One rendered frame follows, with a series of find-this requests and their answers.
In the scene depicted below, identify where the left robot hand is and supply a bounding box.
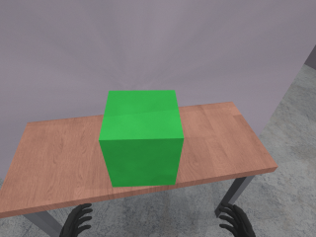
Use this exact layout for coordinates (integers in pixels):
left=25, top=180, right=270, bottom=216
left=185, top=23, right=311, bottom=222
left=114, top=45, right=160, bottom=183
left=59, top=203, right=93, bottom=237

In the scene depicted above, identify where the right robot hand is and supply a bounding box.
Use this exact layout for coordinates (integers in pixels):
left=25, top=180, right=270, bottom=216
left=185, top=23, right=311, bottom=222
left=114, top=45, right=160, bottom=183
left=219, top=202, right=256, bottom=237

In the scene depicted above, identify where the table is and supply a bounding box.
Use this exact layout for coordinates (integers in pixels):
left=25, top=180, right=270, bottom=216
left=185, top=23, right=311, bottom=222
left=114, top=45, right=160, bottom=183
left=0, top=102, right=278, bottom=237

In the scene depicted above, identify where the carton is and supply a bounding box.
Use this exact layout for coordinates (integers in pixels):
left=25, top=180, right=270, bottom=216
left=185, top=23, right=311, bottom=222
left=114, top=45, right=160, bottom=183
left=99, top=90, right=185, bottom=188

